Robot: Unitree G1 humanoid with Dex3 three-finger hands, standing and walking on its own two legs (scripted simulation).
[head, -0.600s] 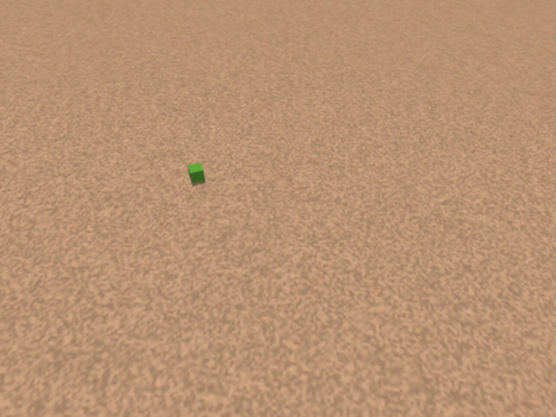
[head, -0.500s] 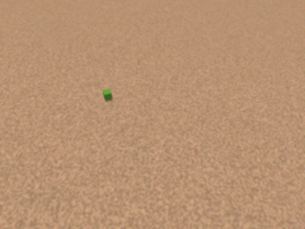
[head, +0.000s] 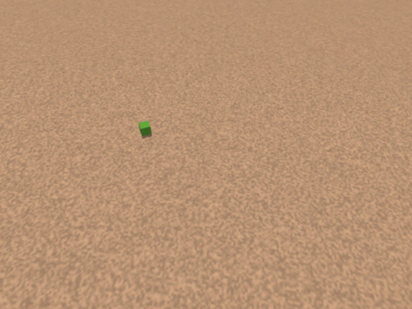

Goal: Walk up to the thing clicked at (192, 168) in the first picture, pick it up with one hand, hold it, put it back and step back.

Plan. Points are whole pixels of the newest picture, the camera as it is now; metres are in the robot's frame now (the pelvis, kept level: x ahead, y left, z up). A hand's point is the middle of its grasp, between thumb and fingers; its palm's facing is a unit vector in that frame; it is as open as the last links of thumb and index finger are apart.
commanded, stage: stand
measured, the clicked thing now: (145, 128) +1.41 +0.43 -0.75
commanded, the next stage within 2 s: walk up in 0.52 s
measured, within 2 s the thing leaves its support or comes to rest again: neither
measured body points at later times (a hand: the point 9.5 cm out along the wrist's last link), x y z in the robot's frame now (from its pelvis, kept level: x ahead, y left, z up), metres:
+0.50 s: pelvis +0.00 +0.00 +0.00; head +0.01 +0.00 +0.45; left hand +0.08 +0.30 -0.13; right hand +0.08 -0.30 -0.13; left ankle +0.00 +0.13 -0.75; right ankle +0.00 -0.11 -0.75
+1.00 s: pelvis -0.02 +0.01 -0.04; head +0.01 +0.06 +0.41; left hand +0.02 +0.35 -0.16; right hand +0.14 -0.29 -0.11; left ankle -0.03 +0.14 -0.75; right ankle +0.00 -0.11 -0.70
